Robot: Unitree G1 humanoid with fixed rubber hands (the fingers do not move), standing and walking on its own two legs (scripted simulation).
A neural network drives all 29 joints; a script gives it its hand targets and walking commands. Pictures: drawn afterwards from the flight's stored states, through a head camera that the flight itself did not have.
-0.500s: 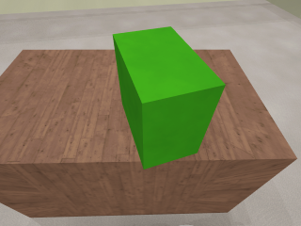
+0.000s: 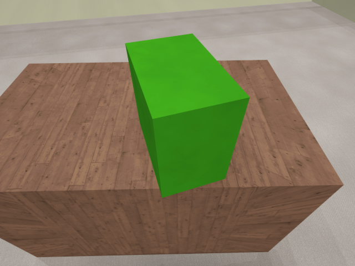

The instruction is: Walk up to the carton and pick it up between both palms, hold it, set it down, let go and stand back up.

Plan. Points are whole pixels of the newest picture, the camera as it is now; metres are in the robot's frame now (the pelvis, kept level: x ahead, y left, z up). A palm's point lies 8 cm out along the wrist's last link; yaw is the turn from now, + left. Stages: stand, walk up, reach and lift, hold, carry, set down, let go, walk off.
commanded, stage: walk up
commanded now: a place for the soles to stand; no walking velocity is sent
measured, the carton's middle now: (177, 114) +0.48 +0.00 +0.08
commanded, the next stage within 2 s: none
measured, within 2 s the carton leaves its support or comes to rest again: neither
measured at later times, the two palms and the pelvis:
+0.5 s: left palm out of the picture +0.10 +0.32 -0.09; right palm out of the picture +0.07 -0.32 -0.11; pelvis +0.02 +0.00 +0.00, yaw +1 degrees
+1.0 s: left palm out of the picture +0.10 +0.32 -0.09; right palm out of the picture +0.07 -0.32 -0.11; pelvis +0.01 +0.00 +0.00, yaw +1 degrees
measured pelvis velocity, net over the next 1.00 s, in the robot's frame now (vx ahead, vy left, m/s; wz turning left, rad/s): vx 0.01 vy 0.00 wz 0.02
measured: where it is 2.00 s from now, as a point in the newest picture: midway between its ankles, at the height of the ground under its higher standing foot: outside the picture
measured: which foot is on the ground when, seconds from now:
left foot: down 0.00-1.00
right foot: down 0.00-1.00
